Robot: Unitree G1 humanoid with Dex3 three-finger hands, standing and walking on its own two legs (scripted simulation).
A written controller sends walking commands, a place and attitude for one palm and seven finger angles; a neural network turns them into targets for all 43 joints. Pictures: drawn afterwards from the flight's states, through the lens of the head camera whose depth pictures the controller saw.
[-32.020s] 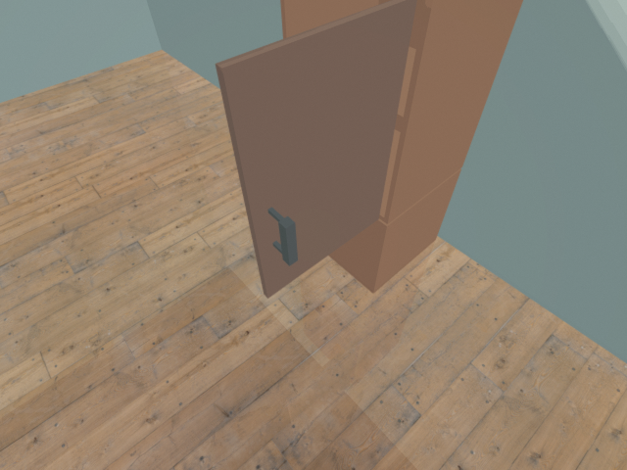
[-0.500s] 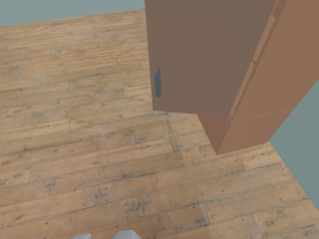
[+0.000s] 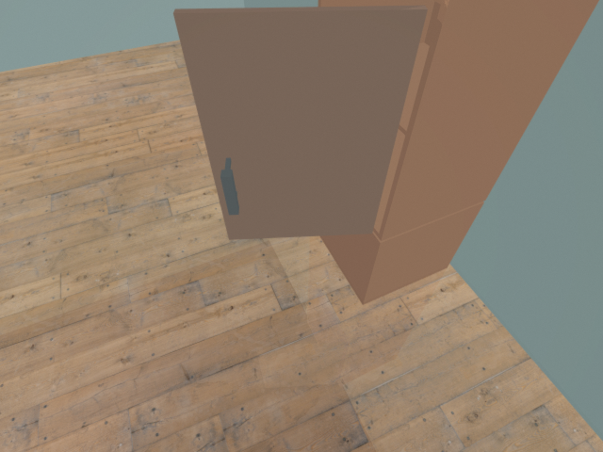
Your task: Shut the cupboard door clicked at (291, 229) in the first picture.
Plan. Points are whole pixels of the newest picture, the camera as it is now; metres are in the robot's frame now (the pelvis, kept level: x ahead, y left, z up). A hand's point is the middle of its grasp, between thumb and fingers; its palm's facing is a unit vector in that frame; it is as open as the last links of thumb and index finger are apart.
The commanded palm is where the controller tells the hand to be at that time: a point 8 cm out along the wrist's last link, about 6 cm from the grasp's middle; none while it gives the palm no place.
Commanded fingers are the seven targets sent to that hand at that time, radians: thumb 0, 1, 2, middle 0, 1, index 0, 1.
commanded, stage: take the last steps up to it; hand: left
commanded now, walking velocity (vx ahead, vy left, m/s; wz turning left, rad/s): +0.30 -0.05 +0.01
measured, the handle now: (231, 186) +0.67 +0.18 -0.11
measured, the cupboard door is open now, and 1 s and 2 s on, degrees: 69 69 69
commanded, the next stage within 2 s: come to a stop and stand still in 0.40 s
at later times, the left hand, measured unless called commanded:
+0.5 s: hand out of the picture +0.12 +0.13 -0.20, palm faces +0.11 -0.99 -0.12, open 7.4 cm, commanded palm none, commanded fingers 0.00 0.90 0.90 -0.20 -0.30 -0.20 -0.30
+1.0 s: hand (218, 379) +0.27 +0.15 -0.19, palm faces +0.11 -0.98 -0.20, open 7.4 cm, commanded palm none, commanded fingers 0.00 0.90 0.90 -0.20 -0.30 -0.20 -0.30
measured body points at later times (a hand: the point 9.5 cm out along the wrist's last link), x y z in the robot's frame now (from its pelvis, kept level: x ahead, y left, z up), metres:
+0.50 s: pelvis +0.16 -0.02 -0.01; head +0.18 +0.00 +0.44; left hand +0.11 +0.19 -0.18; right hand +0.26 -0.25 -0.15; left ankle +0.21 +0.07 -0.74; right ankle +0.07 -0.13 -0.69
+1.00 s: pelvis +0.20 -0.04 -0.01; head +0.24 -0.01 +0.44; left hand +0.26 +0.20 -0.17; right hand +0.24 -0.28 -0.15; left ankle +0.18 +0.06 -0.74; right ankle +0.25 -0.18 -0.74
